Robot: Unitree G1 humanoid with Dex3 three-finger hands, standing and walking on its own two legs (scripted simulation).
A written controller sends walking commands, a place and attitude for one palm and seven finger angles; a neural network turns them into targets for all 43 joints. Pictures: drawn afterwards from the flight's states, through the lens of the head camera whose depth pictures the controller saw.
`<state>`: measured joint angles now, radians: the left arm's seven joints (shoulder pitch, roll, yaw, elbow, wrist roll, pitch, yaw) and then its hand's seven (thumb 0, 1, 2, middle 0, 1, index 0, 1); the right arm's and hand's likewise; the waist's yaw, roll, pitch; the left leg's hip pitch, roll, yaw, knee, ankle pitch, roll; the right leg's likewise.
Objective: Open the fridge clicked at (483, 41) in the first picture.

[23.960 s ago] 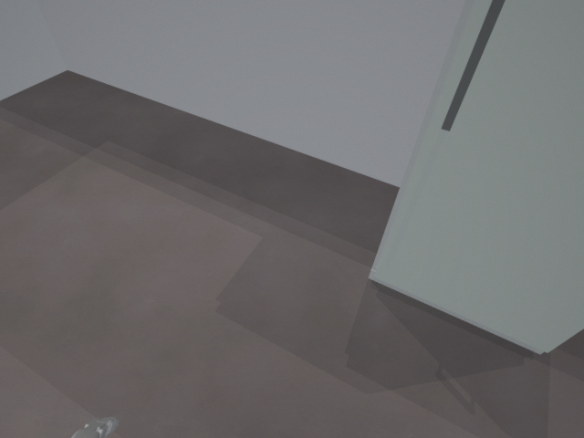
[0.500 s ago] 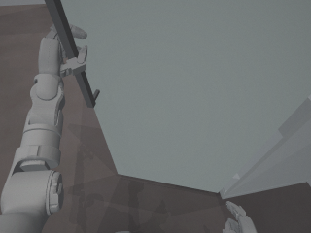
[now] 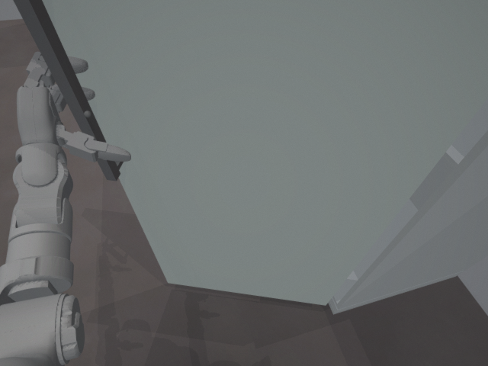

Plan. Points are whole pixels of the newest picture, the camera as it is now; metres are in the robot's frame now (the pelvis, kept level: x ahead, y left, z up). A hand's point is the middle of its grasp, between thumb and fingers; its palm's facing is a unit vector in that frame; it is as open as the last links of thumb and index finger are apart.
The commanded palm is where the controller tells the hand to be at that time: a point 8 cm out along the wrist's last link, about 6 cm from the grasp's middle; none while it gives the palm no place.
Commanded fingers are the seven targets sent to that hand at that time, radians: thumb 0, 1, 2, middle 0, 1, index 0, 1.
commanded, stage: loosen the grip on the handle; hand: left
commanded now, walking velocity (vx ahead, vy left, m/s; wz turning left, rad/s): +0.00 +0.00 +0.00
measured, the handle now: (82, 89) +0.46 +0.25 +0.21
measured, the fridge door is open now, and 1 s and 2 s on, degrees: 67 67 67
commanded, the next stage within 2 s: slip the hand off the handle in 0.02 s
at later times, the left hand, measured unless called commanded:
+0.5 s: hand (30, 117) +0.40 +0.30 +0.21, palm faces +0.36 -0.92 -0.18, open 14.7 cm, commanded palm +0.37 +0.34 +0.21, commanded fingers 0.00 -0.55 0.20 -0.25 -1.15 -0.25 -1.15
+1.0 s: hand (13, 140) +0.37 +0.31 +0.20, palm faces +0.31 -0.93 -0.17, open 14.7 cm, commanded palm +0.32 +0.35 +0.21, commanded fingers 0.00 -0.55 0.20 -0.25 -1.15 -0.25 -1.15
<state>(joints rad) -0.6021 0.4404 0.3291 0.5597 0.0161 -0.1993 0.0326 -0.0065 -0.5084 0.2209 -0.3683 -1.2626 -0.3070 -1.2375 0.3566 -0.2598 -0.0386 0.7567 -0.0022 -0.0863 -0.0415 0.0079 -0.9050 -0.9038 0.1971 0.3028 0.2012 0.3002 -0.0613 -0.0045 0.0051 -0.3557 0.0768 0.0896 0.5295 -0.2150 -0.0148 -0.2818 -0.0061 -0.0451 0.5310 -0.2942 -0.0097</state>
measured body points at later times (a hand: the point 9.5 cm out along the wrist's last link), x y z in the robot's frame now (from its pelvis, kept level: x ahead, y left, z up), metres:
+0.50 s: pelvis +0.01 +0.00 +0.00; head +0.03 +0.00 +0.45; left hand +0.38 +0.35 +0.22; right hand +0.13 -0.27 -0.11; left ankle +0.03 +0.13 -0.73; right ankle -0.01 -0.11 -0.73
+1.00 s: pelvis +0.00 +0.02 +0.00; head +0.01 +0.02 +0.45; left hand +0.34 +0.36 +0.21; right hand +0.09 -0.24 -0.11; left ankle +0.03 +0.13 -0.73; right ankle -0.01 -0.11 -0.73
